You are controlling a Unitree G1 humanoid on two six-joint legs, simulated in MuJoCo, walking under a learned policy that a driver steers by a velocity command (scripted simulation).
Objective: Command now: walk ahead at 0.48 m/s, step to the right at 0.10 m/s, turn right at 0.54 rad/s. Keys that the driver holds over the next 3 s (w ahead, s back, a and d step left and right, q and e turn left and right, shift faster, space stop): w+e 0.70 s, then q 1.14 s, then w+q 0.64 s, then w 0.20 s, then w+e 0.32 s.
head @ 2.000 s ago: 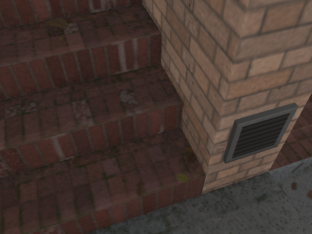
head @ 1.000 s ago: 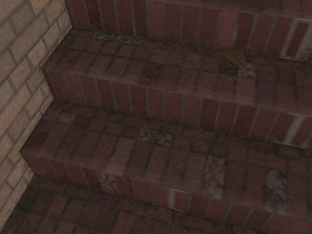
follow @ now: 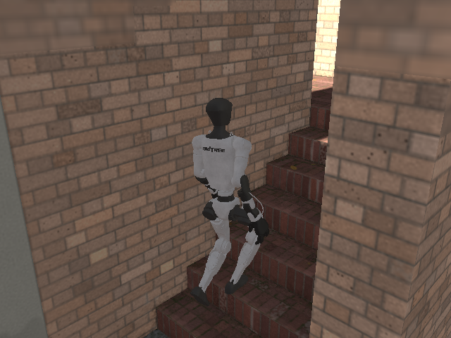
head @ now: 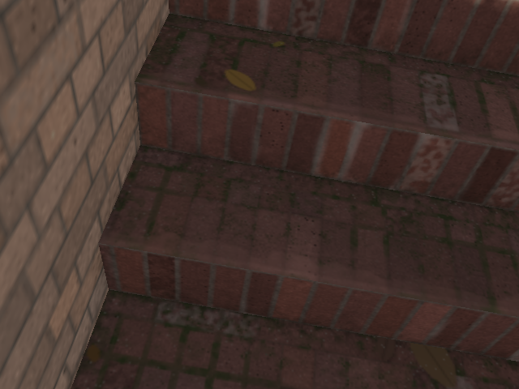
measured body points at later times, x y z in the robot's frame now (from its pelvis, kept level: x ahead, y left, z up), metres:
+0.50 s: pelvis +0.30 +0.02 +0.19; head +0.35 +0.01 +0.64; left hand +0.42 +0.26 +0.06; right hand +0.44 -0.24 +0.10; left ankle +0.42 +0.11 -0.45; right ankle +0.15 -0.04 -0.35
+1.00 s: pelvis +0.57 -0.20 +0.36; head +0.63 -0.22 +0.80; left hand +0.84 -0.12 +0.25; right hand +0.47 -0.45 +0.23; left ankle +0.48 +0.03 -0.20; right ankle +0.62 -0.34 -0.28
